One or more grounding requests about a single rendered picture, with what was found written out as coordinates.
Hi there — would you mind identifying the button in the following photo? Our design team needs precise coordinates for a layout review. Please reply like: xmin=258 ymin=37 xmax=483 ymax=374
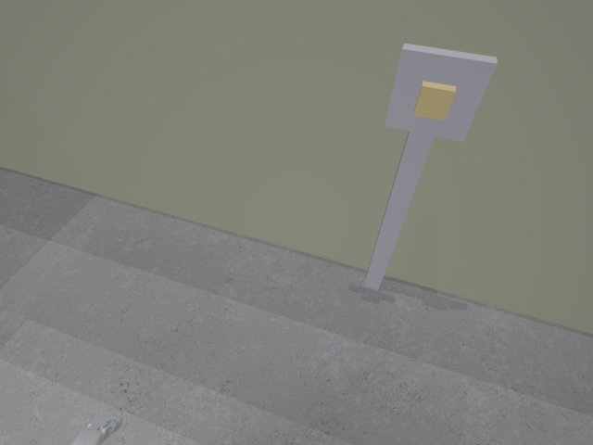
xmin=413 ymin=81 xmax=456 ymax=121

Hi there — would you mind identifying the robot left hand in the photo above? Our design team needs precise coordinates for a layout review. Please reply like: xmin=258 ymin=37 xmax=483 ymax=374
xmin=69 ymin=416 xmax=122 ymax=445

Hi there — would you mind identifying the panel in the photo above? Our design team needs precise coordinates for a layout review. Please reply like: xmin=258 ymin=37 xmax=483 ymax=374
xmin=364 ymin=44 xmax=498 ymax=290

